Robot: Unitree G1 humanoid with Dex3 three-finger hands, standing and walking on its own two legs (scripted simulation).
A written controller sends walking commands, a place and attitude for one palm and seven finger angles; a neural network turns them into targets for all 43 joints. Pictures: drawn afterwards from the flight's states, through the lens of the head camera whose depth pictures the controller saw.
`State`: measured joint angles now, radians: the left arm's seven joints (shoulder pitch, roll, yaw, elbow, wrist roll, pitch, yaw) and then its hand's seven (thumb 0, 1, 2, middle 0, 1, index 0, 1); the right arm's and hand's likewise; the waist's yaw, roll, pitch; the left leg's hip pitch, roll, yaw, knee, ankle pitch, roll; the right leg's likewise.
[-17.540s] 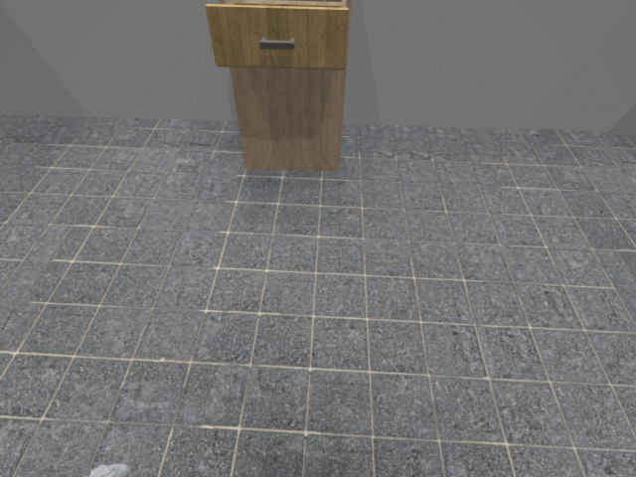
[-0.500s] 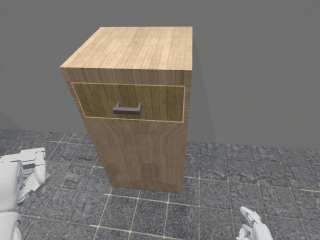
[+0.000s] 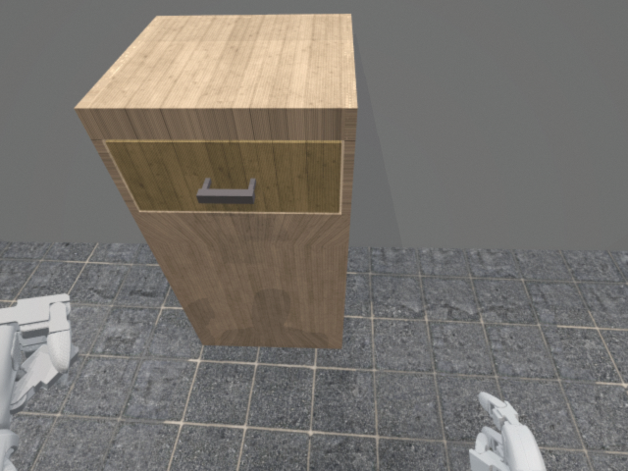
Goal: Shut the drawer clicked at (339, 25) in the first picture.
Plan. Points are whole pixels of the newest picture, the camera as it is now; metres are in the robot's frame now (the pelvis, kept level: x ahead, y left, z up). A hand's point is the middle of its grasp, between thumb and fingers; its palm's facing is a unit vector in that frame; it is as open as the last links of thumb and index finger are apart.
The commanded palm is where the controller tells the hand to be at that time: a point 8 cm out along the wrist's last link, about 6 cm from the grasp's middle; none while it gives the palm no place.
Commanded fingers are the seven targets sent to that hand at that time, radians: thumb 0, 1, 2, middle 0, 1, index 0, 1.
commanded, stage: step back with the hand held close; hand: left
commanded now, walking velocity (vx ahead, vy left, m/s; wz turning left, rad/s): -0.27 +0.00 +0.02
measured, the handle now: (228, 189) +0.61 +0.22 -0.02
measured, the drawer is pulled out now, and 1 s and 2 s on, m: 0.00 0.00 0.00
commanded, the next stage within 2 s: stop stepping back and stand still in 1.24 s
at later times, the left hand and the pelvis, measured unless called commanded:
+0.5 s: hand (25, 423) +0.13 +0.24 +0.16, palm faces +0.38 -0.80 -0.47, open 3.3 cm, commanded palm +0.07 +0.29 +0.17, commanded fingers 0.00 0.90 0.90 -1.40 -1.60 -1.40 -1.60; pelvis -0.06 +0.01 -0.02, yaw +0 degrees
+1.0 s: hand out of the picture +0.07 +0.24 +0.16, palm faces +0.35 -0.80 -0.49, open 3.2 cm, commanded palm +0.00 +0.29 +0.17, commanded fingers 0.00 0.90 0.90 -1.40 -1.60 -1.40 -1.60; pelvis -0.12 +0.00 -0.02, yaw +3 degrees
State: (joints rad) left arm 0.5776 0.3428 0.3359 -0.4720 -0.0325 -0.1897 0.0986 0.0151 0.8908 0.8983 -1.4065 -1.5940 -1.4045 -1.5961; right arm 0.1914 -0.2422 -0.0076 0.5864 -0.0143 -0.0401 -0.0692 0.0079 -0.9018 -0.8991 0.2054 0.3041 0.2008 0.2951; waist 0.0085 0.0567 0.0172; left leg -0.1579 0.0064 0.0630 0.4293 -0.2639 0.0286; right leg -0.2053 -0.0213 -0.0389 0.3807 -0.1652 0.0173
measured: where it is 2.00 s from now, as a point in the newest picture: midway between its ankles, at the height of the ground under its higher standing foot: outside the picture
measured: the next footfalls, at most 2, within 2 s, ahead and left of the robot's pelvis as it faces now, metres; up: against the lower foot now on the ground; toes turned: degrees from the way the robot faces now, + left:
right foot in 1.30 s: -0.21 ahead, -0.10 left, +0.00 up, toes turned -1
left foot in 1.72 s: -0.17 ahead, +0.12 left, +0.00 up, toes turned -2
